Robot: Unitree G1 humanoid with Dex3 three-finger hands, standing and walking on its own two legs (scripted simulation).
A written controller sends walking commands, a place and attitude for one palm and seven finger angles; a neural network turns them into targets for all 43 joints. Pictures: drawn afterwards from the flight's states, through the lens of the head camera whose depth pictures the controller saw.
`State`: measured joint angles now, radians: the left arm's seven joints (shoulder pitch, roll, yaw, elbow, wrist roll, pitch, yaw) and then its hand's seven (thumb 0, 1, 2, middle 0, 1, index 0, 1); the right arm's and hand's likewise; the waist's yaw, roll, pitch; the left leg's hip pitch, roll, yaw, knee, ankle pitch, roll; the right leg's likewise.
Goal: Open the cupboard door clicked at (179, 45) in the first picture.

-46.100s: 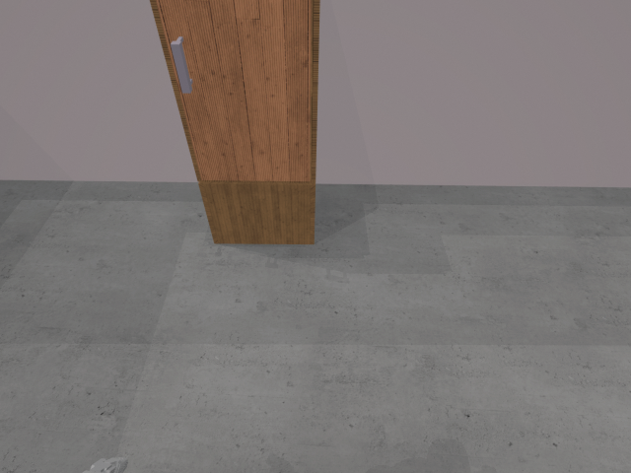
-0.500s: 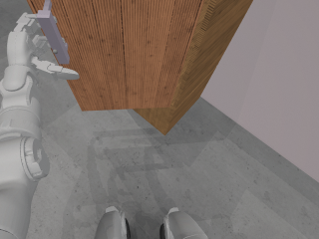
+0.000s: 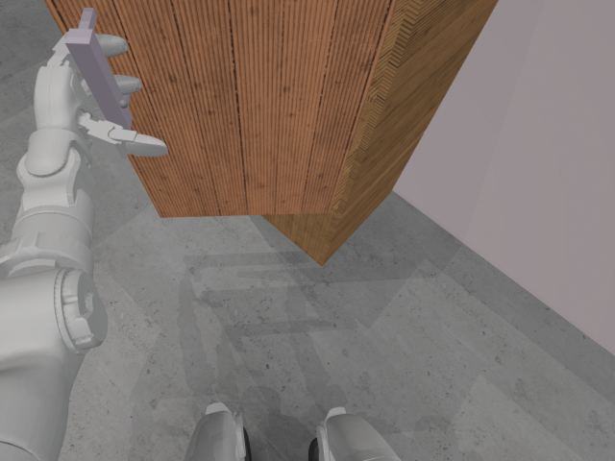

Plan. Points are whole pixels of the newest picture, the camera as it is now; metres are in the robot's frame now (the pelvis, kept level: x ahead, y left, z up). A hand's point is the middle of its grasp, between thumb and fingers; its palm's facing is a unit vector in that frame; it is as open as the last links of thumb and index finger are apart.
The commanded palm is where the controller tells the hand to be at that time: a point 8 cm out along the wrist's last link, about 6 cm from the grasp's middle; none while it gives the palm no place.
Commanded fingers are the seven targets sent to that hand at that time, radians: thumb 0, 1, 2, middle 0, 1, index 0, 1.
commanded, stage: slide the fingers in behind the handle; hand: left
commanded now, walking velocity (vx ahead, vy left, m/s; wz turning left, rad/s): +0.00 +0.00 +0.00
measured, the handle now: (106, 73) +0.59 +0.19 +0.10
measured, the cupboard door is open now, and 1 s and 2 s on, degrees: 46 46 79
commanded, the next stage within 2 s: close the thumb around the handle in 0.20 s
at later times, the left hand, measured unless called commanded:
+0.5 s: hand (118, 109) +0.53 +0.18 +0.09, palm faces +0.00 -1.00 +0.00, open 12.9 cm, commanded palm +0.52 +0.22 +0.09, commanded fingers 0.00 0.12 0.56 -0.34 -1.27 -0.34 -1.27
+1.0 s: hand (123, 101) +0.54 +0.17 +0.10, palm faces -0.01 -1.00 -0.01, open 5.5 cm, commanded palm +0.52 +0.21 +0.09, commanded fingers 0.00 0.90 0.90 -0.40 -1.35 -0.40 -1.35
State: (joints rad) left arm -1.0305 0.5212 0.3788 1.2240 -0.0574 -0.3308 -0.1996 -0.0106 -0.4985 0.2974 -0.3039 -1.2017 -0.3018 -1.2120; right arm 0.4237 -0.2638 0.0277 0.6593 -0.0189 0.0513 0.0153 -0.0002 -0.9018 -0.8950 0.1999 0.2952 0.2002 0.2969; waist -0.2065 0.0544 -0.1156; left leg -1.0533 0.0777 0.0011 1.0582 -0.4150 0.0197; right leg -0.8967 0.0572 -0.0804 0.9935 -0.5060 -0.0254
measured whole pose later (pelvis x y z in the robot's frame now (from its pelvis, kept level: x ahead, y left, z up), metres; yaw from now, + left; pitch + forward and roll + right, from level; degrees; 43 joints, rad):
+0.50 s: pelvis +0.00 +0.00 +0.00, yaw +0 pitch +23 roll -4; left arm -1.03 0.53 0.38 1.25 -0.06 -0.36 -0.21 -0.01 -0.33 0.37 -0.32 -1.22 -0.31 -1.21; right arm 0.40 -0.27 0.03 0.65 -0.01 0.06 0.01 0.00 -0.90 -0.90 0.20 0.30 0.20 0.30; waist -0.21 0.05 -0.11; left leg -1.05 0.07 0.00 1.07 -0.42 0.02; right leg -0.90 0.05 -0.08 1.01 -0.51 -0.02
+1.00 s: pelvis +0.00 +0.01 +0.00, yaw +0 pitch +23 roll -5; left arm -1.03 0.50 0.36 1.23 -0.05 -0.34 -0.16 0.01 0.75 0.83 -0.37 -1.34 -0.38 -1.34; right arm 0.44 -0.26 0.03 0.66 -0.03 0.06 0.02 0.00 -0.90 -0.89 0.20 0.30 0.20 0.30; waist -0.21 0.06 -0.12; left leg -1.05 0.07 0.02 1.06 -0.42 0.04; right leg -0.89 0.05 -0.06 0.98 -0.50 0.00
